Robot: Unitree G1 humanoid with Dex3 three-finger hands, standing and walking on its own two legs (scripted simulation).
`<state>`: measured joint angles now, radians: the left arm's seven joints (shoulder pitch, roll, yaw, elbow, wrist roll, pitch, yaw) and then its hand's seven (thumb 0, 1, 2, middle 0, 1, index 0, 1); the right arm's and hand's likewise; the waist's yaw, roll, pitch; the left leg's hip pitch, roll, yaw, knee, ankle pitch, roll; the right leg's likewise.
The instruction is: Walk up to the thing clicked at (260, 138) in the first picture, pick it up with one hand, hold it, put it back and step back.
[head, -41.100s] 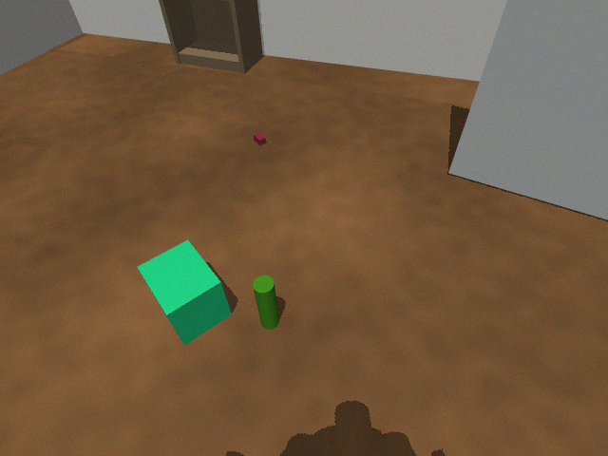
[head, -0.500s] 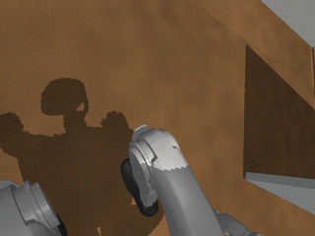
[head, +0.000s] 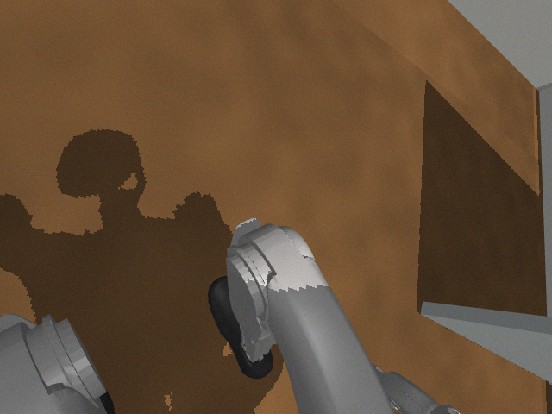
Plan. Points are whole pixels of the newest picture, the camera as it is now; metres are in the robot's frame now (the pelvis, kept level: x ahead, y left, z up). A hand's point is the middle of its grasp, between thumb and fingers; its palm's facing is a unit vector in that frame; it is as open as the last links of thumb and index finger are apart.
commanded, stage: open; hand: left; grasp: from above
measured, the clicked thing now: out of the picture +0.46 +0.33 -0.30
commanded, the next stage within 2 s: withdraw in 0.16 s
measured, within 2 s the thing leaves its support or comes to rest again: neither
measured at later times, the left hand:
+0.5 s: hand out of the picture +0.46 +0.33 -0.25, palm faces -0.35 -0.20 -0.91, open 14.1 cm
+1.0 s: hand out of the picture +0.42 +0.36 -0.11, palm faces -0.47 -0.14 -0.87, open 14.0 cm
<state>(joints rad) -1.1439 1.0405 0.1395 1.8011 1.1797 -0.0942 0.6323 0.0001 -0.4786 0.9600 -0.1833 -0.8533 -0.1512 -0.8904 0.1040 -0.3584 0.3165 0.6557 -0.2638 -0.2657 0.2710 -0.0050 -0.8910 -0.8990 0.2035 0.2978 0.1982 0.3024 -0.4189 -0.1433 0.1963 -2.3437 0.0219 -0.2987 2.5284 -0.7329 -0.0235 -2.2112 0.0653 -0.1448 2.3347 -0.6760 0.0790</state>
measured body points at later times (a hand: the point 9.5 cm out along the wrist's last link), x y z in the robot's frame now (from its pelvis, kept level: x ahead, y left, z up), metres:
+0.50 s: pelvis +0.00 +0.00 +0.00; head +0.28 +0.13 +0.32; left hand +0.48 +0.34 -0.20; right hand +0.04 -0.25 -0.05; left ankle +0.06 +0.13 -0.28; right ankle +0.12 -0.13 -0.28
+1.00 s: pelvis -0.01 -0.01 +0.04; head +0.21 +0.10 +0.41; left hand +0.45 +0.36 -0.06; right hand +0.11 -0.27 -0.06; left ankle +0.06 +0.13 -0.28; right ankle +0.12 -0.13 -0.28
